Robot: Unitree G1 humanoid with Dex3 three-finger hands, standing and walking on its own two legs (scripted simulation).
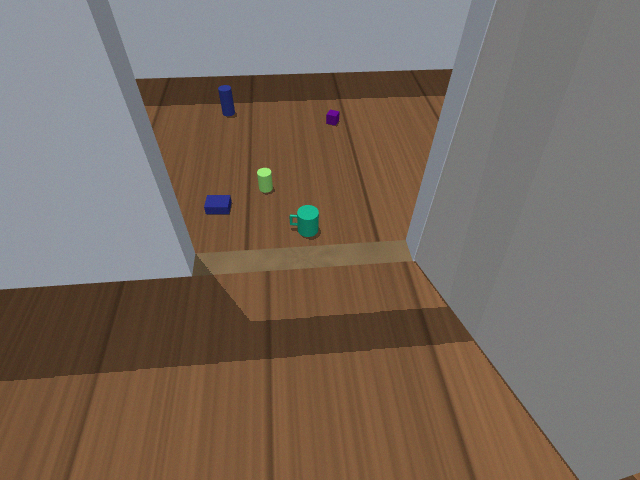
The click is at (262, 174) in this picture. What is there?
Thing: squat round
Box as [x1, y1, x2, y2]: [257, 168, 272, 192]
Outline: 261,168 257,171 259,189 261,191 266,192 271,190 272,188 271,173 268,168
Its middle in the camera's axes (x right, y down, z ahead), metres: -0.25 -0.28 +1.87
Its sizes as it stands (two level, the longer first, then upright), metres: 0.068 0.068 0.099
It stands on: the floor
